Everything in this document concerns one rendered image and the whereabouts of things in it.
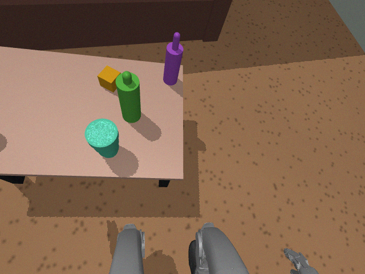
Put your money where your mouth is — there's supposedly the right robot hand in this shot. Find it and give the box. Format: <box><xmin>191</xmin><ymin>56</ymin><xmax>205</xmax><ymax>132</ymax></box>
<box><xmin>283</xmin><ymin>248</ymin><xmax>319</xmax><ymax>274</ymax></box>

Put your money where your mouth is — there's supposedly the sofa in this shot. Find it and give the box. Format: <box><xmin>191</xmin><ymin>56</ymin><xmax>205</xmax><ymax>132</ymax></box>
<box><xmin>0</xmin><ymin>0</ymin><xmax>232</xmax><ymax>50</ymax></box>

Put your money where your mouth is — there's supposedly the coffee table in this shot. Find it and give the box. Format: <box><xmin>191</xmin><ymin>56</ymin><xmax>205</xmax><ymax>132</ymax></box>
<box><xmin>0</xmin><ymin>46</ymin><xmax>183</xmax><ymax>187</ymax></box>

